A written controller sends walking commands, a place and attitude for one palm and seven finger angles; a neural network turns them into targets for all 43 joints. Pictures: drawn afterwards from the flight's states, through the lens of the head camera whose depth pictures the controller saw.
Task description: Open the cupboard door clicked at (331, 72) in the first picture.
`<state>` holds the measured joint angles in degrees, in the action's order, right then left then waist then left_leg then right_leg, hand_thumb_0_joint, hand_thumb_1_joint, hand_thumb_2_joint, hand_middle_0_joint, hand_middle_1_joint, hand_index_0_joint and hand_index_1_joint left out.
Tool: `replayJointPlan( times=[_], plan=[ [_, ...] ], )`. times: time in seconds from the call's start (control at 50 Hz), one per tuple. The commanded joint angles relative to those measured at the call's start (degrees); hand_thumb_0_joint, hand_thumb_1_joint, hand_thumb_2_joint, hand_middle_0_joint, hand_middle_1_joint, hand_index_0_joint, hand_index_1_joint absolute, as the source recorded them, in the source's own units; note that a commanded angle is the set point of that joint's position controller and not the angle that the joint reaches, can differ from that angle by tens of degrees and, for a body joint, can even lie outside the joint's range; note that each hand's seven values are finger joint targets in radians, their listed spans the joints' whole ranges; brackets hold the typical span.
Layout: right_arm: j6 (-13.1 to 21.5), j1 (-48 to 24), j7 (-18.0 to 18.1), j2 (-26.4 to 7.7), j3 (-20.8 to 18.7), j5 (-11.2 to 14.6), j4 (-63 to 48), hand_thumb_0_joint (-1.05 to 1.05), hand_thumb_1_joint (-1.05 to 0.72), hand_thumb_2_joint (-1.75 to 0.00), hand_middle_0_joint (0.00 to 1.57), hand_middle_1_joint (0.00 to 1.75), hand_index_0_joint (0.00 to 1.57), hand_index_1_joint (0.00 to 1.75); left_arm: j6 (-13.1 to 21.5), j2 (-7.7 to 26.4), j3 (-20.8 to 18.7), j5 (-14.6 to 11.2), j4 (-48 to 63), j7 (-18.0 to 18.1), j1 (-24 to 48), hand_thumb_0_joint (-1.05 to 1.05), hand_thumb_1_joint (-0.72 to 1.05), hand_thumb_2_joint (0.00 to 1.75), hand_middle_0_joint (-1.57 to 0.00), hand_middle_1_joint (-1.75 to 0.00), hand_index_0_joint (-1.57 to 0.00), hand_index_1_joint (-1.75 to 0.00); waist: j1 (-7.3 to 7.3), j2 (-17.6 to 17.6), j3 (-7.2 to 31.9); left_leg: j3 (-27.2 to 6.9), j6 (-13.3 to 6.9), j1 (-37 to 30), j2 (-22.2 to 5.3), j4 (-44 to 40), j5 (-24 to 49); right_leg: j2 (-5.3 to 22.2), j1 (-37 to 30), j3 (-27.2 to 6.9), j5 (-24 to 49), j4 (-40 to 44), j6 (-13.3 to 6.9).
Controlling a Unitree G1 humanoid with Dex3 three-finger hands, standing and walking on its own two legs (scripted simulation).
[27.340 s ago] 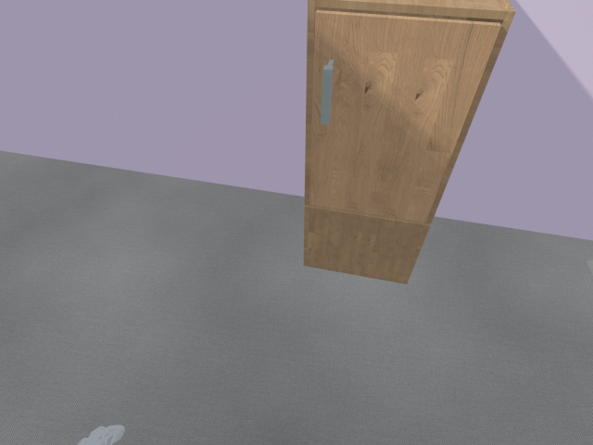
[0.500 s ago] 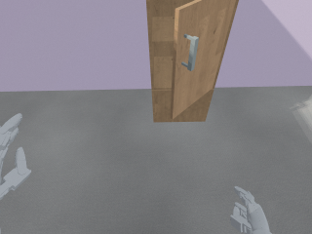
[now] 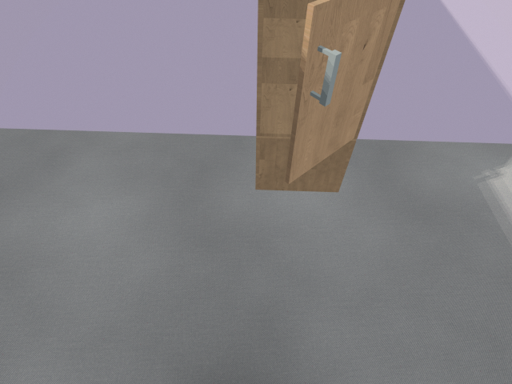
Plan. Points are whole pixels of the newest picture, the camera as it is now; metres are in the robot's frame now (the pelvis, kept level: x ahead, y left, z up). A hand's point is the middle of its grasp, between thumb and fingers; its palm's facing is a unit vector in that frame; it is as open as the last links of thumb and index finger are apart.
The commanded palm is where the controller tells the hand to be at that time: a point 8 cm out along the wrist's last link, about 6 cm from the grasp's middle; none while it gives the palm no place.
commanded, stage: let the arm hang, fingers relaxed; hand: left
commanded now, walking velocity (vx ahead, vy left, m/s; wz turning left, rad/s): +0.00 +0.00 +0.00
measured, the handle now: (323, 76) +0.82 -0.13 +0.04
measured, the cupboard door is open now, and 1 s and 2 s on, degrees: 43 43 43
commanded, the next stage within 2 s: look to check the result in 0.56 s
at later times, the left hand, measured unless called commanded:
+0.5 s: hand out of the picture +0.01 +0.17 -0.17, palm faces +0.00 -0.98 -0.19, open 7.3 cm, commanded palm none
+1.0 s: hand out of the picture +0.02 +0.17 -0.17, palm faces +0.00 -0.98 -0.21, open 7.4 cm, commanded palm none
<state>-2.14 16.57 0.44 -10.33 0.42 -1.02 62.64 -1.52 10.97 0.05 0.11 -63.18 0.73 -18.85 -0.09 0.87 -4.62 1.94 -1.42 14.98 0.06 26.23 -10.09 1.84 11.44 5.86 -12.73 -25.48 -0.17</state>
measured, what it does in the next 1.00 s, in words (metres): stands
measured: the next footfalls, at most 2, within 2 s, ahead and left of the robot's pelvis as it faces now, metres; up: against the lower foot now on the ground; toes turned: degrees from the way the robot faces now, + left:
none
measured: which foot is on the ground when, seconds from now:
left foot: down 0.00-1.00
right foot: down 0.00-1.00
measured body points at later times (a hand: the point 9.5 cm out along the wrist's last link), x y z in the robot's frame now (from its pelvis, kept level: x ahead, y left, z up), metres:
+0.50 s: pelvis +0.00 +0.00 +0.00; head +0.01 -0.01 +0.45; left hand +0.01 +0.22 -0.16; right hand -0.01 -0.21 -0.17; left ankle +0.05 +0.10 -0.74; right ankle +0.01 -0.12 -0.74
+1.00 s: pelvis +0.02 -0.01 +0.00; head +0.04 -0.02 +0.45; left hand +0.02 +0.22 -0.15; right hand +0.02 -0.23 -0.16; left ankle +0.05 +0.10 -0.74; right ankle +0.01 -0.12 -0.74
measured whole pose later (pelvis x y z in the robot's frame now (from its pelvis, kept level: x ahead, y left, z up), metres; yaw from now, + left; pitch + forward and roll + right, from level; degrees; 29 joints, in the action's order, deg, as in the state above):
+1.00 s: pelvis +0.02 -0.01 +0.00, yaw -1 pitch -2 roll +0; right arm 0.1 13.5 1.1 -9.6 -0.2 -0.7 66.2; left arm 0.7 9.2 -0.4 0.2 -66.3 1.3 -14.5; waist -0.4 1.0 -3.7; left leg 3.0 -0.8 11.0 -0.1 22.4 -9.9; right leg 1.5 8.7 4.7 -13.2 -23.4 -0.4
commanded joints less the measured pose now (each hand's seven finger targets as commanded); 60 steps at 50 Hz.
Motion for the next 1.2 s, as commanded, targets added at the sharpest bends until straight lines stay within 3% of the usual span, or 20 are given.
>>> replayJointPlan(
  times=[0.0, 0.18, 0.46, 1.18],
  plan=[
    [1.24, 1.99, 0.73, -5.34, -1.15, -0.19, -0.92, 0.00, -0.90, -0.90, 0.20, 0.30, 0.20, 0.30, 1.62, 5.49, -1.32, 0.31, 0.95, 0.83, -0.78, 0.00, 0.90, 0.90, -0.20, -0.30, -0.20, -0.30, -0.70, -1.59, -0.19, -6.50, -0.10, 0.11, -4.90, -8.40, -8.95, 4.44, 3.10, -6.22, -10.48, 7.79, -1.74],
    [1.68, 3.16, 0.90, -3.64, -1.17, -0.23, 1.18, 0.00, -0.90, -0.90, 0.20, 0.30, 0.20, 0.30, 1.69, 3.91, -1.42, 0.42, -1.02, 1.23, -2.14, 0.00, 0.90, 0.90, -0.20, -0.30, -0.20, -0.30, -0.31, -0.44, -0.71, -6.96, -0.31, 0.99, -5.32, -10.73, -9.33, 3.94, 2.32, -5.96, -7.74, 5.97, -1.24],
    [2.30, 2.69, 0.95, -2.17, -1.13, -0.08, 2.04, 0.00, -0.90, -0.90, 0.20, 0.30, 0.20, 0.30, 2.30, 3.12, -1.57, 0.48, -1.27, 1.48, -1.16, 0.00, 0.90, 0.90, -0.20, -0.30, -0.20, -0.30, -0.45, -0.38, -1.13, -5.14, 0.07, -0.98, -4.97, -9.87, -3.30, 4.60, 1.81, -6.50, -3.51, 6.43, -1.09],
    [2.98, -3.04, 1.10, -8.05, -1.67, 0.04, 2.02, 0.00, -0.90, -0.90, 0.20, 0.30, 0.20, 0.30, 3.38, 7.84, -2.05, 0.35, -1.19, 1.09, 3.64, 0.00, 0.90, 0.90, -0.20, -0.30, -0.20, -0.30, -0.47, -0.93, 2.08, -4.74, 0.37, -6.14, -6.29, -8.45, 6.86, 5.43, -2.62, -6.75, 4.69, 8.65, -1.63]
  ],
)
